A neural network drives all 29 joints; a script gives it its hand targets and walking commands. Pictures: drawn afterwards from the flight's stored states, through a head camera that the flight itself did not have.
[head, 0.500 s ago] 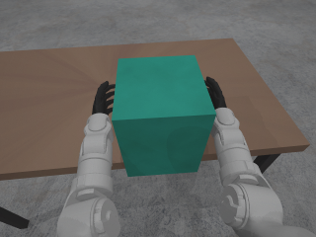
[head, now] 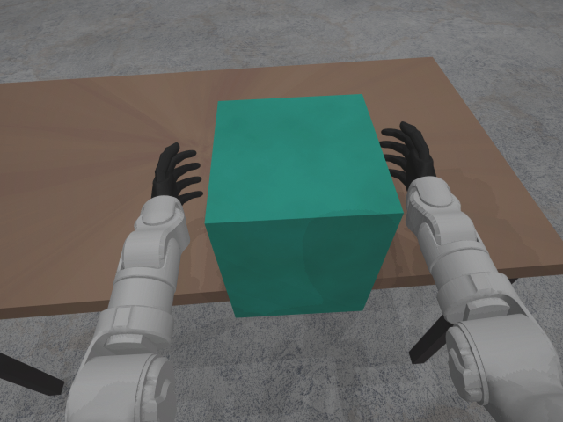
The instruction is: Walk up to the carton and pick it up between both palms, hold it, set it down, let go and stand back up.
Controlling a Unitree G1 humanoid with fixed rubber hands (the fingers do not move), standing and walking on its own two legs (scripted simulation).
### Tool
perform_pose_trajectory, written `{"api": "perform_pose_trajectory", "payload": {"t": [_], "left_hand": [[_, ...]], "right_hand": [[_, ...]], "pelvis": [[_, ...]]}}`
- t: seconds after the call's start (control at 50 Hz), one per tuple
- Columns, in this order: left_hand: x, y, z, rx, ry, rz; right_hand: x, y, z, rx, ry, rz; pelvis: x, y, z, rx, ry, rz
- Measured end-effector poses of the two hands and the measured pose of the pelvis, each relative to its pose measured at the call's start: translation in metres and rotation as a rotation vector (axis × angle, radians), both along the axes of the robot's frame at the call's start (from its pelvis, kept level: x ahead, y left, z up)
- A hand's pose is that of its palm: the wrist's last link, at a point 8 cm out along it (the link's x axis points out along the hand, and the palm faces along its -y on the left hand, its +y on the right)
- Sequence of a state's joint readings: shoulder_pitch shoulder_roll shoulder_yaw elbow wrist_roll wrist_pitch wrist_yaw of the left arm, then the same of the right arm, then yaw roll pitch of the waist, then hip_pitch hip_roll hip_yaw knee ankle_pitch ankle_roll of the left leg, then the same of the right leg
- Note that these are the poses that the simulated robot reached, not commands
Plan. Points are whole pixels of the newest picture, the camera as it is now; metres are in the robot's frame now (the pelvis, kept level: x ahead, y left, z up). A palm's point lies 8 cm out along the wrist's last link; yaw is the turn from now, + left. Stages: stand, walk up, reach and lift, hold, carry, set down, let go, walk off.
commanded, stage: set down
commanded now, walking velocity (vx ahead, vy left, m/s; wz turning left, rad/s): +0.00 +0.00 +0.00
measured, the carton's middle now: (295, 212) +0.41 -0.02 +0.07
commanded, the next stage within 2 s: none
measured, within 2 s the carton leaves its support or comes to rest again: neither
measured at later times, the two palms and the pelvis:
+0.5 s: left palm (124, 152) +0.39 +0.17 +0.21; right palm (475, 128) +0.41 -0.22 +0.21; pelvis -0.02 +0.00 +0.00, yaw -1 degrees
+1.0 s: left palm (104, 151) +0.38 +0.19 +0.22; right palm (473, 120) +0.41 -0.22 +0.22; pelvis -0.03 +0.00 +0.00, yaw +2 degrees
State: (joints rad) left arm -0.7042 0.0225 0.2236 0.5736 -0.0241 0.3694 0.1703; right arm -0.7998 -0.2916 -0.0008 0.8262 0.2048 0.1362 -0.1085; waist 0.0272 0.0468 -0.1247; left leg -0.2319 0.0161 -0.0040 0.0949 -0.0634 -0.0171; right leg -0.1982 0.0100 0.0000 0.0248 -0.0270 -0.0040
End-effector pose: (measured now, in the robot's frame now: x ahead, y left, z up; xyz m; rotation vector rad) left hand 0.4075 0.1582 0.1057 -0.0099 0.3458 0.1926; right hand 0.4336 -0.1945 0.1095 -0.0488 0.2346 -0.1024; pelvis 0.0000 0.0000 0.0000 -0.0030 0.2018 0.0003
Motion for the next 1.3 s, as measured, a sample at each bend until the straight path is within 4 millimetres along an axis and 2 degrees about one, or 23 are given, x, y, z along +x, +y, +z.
{"api": "perform_pose_trajectory", "payload": {"t": [0.08, 0.16, 0.26, 0.32, 0.42, 0.54, 0.68, 0.8, 0.96, 1.1, 1.2, 1.3], "left_hand": [[0.000, 0.006, 0.011, 0.002, -0.020, 0.008], [-0.001, 0.013, 0.033, -0.003, -0.054, 0.011], [-0.005, 0.022, 0.063, 0.010, -0.061, 0.000], [-0.010, 0.023, 0.076, 0.014, -0.042, -0.019], [-0.018, 0.020, 0.100, 0.013, -0.047, -0.048], [-0.021, 0.016, 0.108, 0.001, -0.003, -0.058], [-0.021, 0.024, 0.120, 0.006, -0.019, -0.019], [-0.021, 0.026, 0.124, 0.008, -0.001, -0.020], [-0.025, 0.031, 0.121, -0.003, -0.011, -0.033], [-0.041, 0.033, 0.097, -0.015, -0.004, -0.049], [-0.056, 0.032, 0.082, -0.019, -0.009, -0.049], [-0.065, 0.026, 0.081, -0.022, -0.019, -0.055]], "right_hand": [[-0.001, -0.005, 0.009, -0.004, -0.006, 0.015], [-0.004, -0.001, 0.021, -0.007, -0.005, 0.044], [-0.008, 0.001, 0.044, -0.007, -0.003, 0.051], [-0.011, -0.006, 0.058, 0.002, 0.013, 0.032], [-0.017, -0.019, 0.093, 0.018, -0.023, 0.016], [-0.026, -0.032, 0.105, 0.036, 0.037, 0.004], [-0.023, -0.017, 0.120, 0.036, 0.026, 0.056], [-0.015, -0.007, 0.120, 0.044, 0.059, 0.062], [-0.017, -0.018, 0.119, 0.028, 0.045, 0.037], [-0.037, -0.033, 0.095, 0.021, 0.040, 0.033], [-0.056, -0.031, 0.076, 0.029, 0.025, 0.051], [-0.070, -0.027, 0.061, 0.033, 0.038, 0.060]], "pelvis": [[0.001, -0.001, 0.000, 0.000, -0.012, -0.005], [0.000, -0.001, 0.000, 0.000, -0.033, -0.009], [-0.005, -0.001, 0.000, 0.000, -0.061, -0.006], [-0.009, 0.001, 0.000, -0.001, -0.077, -0.002], [-0.016, 0.002, -0.001, -0.002, -0.088, -0.002], [-0.029, 0.001, -0.001, -0.002, -0.120, -0.014], [-0.041, -0.003, -0.003, 0.001, -0.090, -0.015], [-0.043, -0.003, -0.004, -0.002, -0.073, 0.013], [-0.036, -0.003, -0.001, -0.003, -0.083, 0.035], [-0.029, -0.002, 0.001, -0.001, -0.132, 0.025], [-0.028, -0.001, 0.001, 0.000, -0.160, 0.012], [-0.031, -0.001, 0.001, 0.001, -0.177, 0.003]]}}
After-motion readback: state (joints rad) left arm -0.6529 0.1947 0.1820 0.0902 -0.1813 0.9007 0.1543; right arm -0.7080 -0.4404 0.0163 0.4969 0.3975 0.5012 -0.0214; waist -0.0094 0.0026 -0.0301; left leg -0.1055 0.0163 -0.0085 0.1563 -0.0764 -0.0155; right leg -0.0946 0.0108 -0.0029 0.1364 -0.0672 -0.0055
